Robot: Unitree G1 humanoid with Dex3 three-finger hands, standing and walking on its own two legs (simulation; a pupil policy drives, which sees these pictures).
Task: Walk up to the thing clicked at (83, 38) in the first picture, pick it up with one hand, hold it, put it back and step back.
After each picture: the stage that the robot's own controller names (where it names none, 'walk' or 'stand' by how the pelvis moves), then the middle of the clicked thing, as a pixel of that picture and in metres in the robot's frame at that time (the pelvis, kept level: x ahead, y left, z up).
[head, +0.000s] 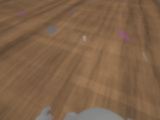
stand; (84, 38) +1.88 +0.12 -0.72
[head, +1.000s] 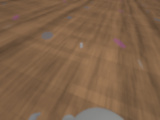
walk; (81, 45) +1.77 +0.12 -0.71
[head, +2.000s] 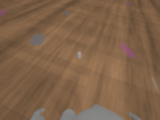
walk; (79, 55) +1.18 +0.12 -0.71
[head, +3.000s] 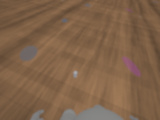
walk; (75, 74) +0.76 +0.15 -0.71
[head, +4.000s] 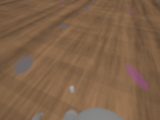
walk; (72, 89) +0.52 +0.20 -0.71
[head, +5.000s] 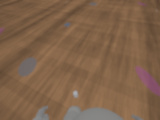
stand; (75, 94) +0.40 +0.19 -0.70
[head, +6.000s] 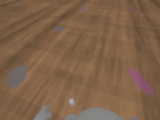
stand; (71, 102) +0.32 +0.20 -0.72
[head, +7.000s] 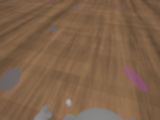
stand; (68, 102) +0.31 +0.22 -0.72
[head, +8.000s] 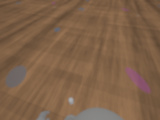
stand; (71, 101) +0.35 +0.21 -0.72
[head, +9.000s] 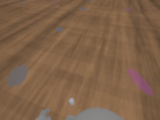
stand; (71, 101) +0.34 +0.20 -0.73
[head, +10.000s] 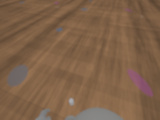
stand; (71, 101) +0.34 +0.20 -0.73
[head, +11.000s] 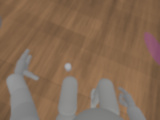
go down; (68, 67) +0.42 +0.17 -0.42
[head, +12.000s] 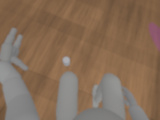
go down; (66, 61) +0.44 +0.18 -0.32
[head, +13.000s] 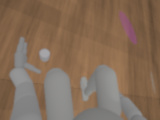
close in; (44, 55) +0.44 +0.22 -0.24
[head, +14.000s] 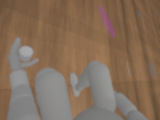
close; (25, 54) +0.44 +0.24 -0.23
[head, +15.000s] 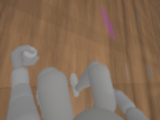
lift; (29, 54) +0.42 +0.23 -0.24
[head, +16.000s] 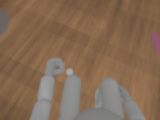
lift; (69, 72) +0.37 +0.18 -0.37
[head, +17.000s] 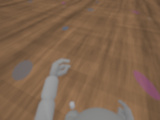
close; (72, 105) +0.31 +0.17 -0.67
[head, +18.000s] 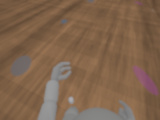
close; (71, 100) +0.30 +0.18 -0.67
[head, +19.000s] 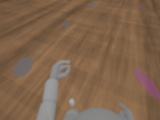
stand; (71, 102) +0.30 +0.18 -0.68
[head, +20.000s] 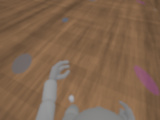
stand; (71, 98) +0.31 +0.18 -0.67
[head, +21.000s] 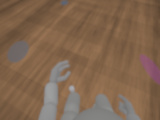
stand; (71, 89) +0.33 +0.18 -0.58
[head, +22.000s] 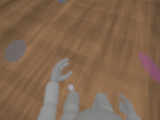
stand; (71, 88) +0.33 +0.18 -0.57
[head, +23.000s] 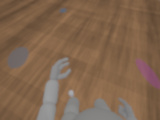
stand; (71, 93) +0.32 +0.18 -0.61
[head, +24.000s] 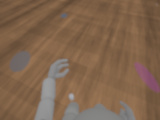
stand; (71, 97) +0.30 +0.18 -0.65
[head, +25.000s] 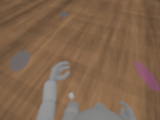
stand; (71, 96) +0.31 +0.18 -0.65
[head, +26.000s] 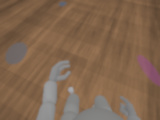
stand; (71, 90) +0.32 +0.18 -0.59
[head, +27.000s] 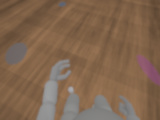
stand; (71, 90) +0.33 +0.18 -0.59
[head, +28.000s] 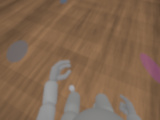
close; (71, 88) +0.33 +0.18 -0.57
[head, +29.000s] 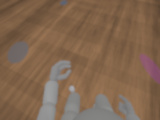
close; (72, 89) +0.33 +0.18 -0.58
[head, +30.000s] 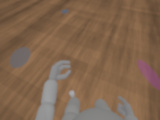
close; (72, 93) +0.32 +0.17 -0.61
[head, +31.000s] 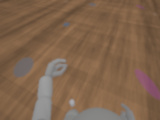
hold; (72, 102) +0.29 +0.18 -0.68
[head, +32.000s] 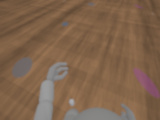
close; (71, 102) +0.30 +0.18 -0.68
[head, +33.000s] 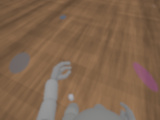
stand; (71, 97) +0.31 +0.18 -0.66
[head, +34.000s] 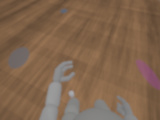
stand; (71, 94) +0.31 +0.17 -0.62
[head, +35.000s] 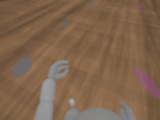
close; (72, 102) +0.30 +0.18 -0.67
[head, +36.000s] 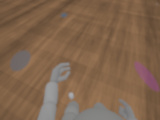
close; (71, 95) +0.32 +0.18 -0.65
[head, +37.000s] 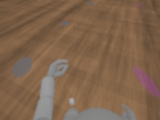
stand; (71, 101) +0.30 +0.18 -0.68
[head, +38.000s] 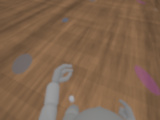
close; (71, 99) +0.31 +0.18 -0.67
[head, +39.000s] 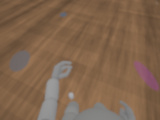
close; (71, 95) +0.31 +0.18 -0.65
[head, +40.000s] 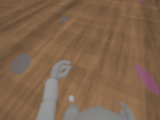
close; (71, 98) +0.30 +0.18 -0.66
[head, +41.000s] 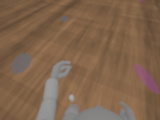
close; (71, 98) +0.31 +0.18 -0.67
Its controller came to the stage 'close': yes
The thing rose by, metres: 0.03
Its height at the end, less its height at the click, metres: +0.00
